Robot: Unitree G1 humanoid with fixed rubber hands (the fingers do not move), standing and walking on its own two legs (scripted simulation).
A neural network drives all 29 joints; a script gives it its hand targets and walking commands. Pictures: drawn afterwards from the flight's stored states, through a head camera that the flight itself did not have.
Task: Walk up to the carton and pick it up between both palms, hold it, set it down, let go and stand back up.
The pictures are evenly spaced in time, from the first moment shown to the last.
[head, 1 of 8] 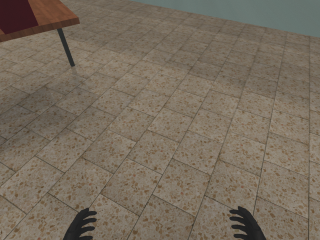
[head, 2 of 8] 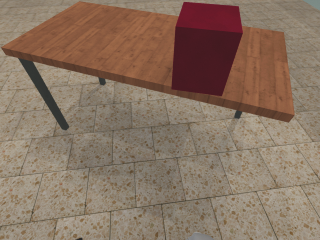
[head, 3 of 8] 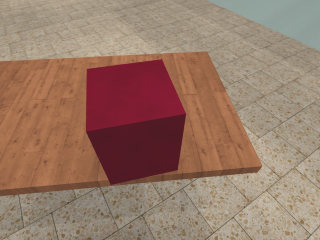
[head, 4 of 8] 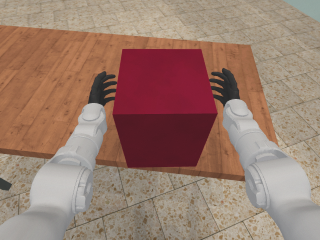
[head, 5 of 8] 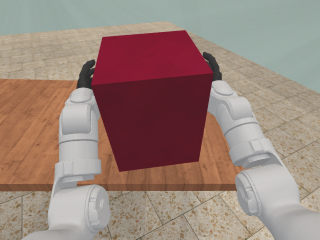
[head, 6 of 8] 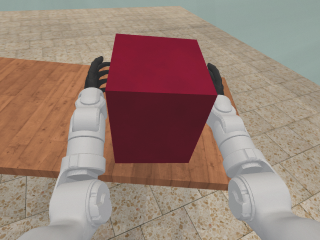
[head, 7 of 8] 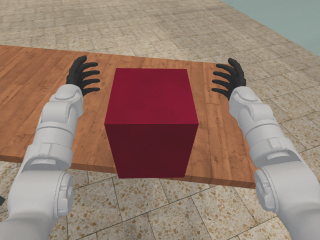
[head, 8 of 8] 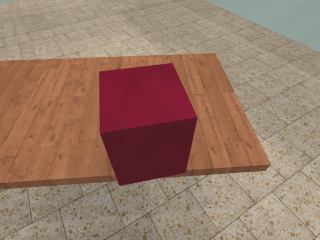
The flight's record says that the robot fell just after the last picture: no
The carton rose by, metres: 0.22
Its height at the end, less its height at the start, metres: +0.00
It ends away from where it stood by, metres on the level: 0.02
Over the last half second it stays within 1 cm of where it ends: yes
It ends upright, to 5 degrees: yes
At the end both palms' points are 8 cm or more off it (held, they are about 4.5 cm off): yes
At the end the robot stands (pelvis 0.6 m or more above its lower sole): yes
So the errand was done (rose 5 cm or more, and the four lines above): yes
